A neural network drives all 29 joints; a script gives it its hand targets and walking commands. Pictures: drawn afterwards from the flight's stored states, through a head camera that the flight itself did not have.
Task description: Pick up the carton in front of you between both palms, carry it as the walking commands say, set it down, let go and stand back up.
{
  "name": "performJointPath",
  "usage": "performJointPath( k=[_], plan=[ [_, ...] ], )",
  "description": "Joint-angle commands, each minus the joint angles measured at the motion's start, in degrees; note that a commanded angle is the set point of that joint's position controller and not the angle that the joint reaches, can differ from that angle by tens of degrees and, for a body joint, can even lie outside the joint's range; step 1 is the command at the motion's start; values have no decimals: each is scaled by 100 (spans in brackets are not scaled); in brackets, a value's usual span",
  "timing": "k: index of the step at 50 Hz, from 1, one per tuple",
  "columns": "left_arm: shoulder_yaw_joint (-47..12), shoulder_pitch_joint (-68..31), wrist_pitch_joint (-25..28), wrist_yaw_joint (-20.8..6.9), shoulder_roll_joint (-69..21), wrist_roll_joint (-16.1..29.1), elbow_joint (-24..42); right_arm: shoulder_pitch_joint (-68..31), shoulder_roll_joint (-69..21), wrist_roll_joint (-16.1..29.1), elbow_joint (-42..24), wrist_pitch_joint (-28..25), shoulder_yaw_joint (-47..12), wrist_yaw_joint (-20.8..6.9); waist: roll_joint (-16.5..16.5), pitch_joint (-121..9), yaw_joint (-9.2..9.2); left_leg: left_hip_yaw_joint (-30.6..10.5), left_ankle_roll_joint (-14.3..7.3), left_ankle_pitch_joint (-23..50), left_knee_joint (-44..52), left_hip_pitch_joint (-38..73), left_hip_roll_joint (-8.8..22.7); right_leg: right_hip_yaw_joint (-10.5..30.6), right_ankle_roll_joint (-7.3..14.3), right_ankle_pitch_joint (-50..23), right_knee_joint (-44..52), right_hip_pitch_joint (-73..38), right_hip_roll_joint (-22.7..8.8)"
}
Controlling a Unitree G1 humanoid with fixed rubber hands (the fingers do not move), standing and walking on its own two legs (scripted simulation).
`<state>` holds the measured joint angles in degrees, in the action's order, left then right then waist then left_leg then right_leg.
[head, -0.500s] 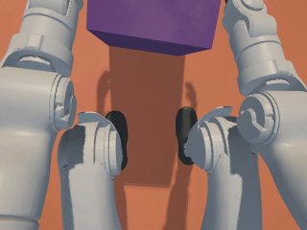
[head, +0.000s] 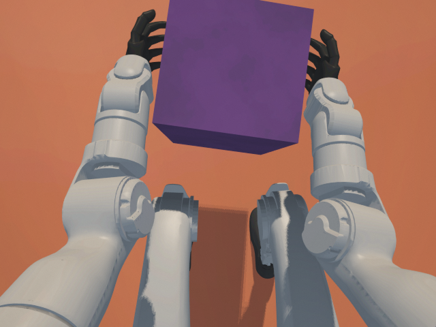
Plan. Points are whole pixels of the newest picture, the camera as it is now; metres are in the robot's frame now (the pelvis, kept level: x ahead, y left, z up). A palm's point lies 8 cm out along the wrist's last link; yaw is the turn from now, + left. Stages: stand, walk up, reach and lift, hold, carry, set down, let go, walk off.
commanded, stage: reach and lift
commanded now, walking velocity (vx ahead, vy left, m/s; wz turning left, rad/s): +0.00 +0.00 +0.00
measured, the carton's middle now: (227, 91) +0.50 +0.01 -0.14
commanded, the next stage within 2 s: none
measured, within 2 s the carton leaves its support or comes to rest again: neither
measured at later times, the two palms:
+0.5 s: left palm (107, 38) +0.48 +0.15 +0.07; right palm (383, 54) +0.47 -0.15 +0.08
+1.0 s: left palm out of the picture +0.42 +0.15 +0.23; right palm out of the picture +0.43 -0.15 +0.24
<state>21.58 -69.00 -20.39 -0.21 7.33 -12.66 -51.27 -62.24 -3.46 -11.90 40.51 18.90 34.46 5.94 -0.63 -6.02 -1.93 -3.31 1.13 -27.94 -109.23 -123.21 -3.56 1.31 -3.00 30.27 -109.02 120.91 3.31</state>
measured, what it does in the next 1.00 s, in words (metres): rises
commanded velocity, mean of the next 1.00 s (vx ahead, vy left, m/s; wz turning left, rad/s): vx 0.00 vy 0.00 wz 0.00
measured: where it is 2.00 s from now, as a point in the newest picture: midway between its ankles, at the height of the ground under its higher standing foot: (223, 253)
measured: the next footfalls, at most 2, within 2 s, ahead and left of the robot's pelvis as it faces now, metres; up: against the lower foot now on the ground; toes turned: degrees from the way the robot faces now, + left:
none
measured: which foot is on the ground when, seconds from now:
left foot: down 0.00-1.00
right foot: down 0.00-1.00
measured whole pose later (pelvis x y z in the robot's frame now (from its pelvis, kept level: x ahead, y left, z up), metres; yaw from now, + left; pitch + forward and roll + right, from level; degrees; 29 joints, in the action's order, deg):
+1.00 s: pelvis +0.08 +0.00 +0.26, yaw +2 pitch +20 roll +0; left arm 19.0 -26.7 -22.2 0.6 -6.9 -13.5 -30.7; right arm -26.3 -9.1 -12.7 29.8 20.8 22.7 2.0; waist -1.0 -9.9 -0.8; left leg -3.2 0.5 -21.8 -56.6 -54.5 -2.0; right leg 3.3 -0.8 23.2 -56.8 53.4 2.1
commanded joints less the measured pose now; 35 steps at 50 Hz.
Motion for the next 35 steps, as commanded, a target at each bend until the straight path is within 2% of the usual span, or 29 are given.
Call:
performJointPath(
  k=[1,4,7,11,18,24,30,35],
  plan=[
    [-1642,-2919,86,-1259,-5937,418,-88,-3948,-5324,517,277,57,-2683,-1460,482,-5090,-67,591,-177,142,1451,3313,-547,-648,159,-343,1351,-2417,688],
    [-1586,-2786,59,-1273,-5995,297,-4,-3881,-5585,598,204,128,-2887,-1537,268,-5439,120,620,-213,267,1677,3664,-559,-628,83,-397,1614,-2738,706],
    [-1775,-2656,24,-1321,-6174,362,247,-3752,-5845,743,34,199,-3208,-1599,89,-5864,233,649,-224,556,1842,4040,-562,-612,19,-600,1839,-3173,713],
    [-2316,-2432,-37,-1374,-6524,658,754,-3390,-6081,946,-253,265,-3688,-1634,57,-6339,203,646,-177,1007,2050,4605,-568,-578,-7,-992,2093,-3733,718],
    [-3106,-1860,-152,-1362,-6947,1057,1322,-2512,-6185,1101,-497,317,-4176,-1637,349,-6171,26,554,-44,1269,2584,5406,-584,-459,77,-1238,2601,-4355,713],
    [-3203,-1183,-130,-1239,-7140,1004,1341,-1860,-6239,1074,-438,288,-4265,-1690,425,-5520,48,415,-7,1290,3191,6068,-592,-352,132,-1215,3153,-4736,709],
    [-3115,-528,-63,-1155,-7219,853,1309,-1253,-6299,964,-331,241,-4258,-1744,269,-4907,124,264,-48,1337,3837,6721,-570,-235,159,-1220,3789,-5304,691],
    [-3170,-39,-29,-1143,-7284,805,1404,-696,-6315,849,-318,209,-4279,-1764,183,-4469,119,146,-77,1447,4408,7332,-530,-115,199,-1332,4371,-5950,642]
  ],
)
